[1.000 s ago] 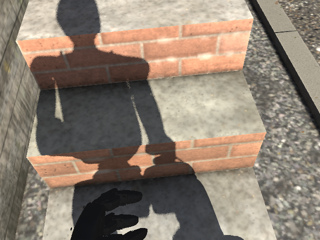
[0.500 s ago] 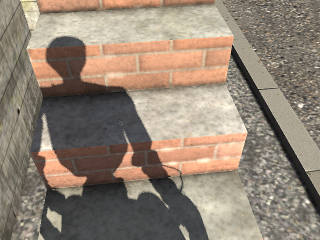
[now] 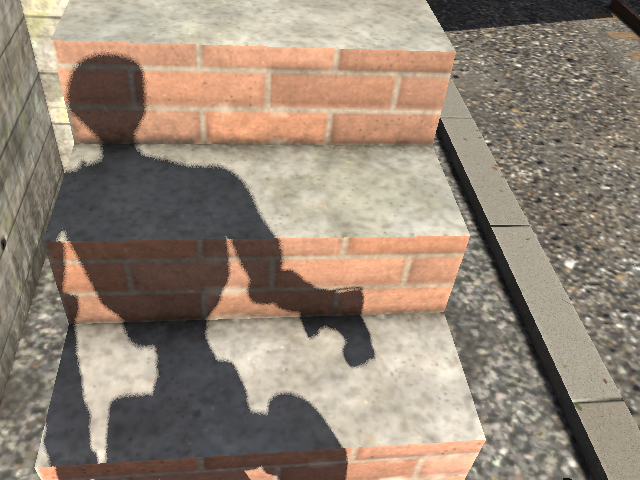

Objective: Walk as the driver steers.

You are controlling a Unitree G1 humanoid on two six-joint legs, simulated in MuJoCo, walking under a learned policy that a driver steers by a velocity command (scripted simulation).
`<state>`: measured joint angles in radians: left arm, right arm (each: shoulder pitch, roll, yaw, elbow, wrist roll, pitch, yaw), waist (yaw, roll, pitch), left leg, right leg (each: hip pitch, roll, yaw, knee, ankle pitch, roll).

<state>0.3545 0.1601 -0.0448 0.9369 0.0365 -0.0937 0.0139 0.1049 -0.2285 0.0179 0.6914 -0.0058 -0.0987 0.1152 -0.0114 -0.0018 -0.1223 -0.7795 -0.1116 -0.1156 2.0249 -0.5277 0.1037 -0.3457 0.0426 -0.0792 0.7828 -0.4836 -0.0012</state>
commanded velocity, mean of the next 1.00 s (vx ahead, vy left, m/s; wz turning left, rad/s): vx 0.49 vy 0.00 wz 0.00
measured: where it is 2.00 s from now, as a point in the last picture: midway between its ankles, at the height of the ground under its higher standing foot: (273, 161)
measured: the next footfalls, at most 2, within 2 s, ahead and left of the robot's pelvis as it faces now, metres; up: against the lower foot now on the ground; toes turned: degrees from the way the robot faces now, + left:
left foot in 0.26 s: +0.31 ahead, +0.22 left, +0.19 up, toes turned +2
right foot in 0.86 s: +0.58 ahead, +0.00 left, +0.38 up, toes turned -6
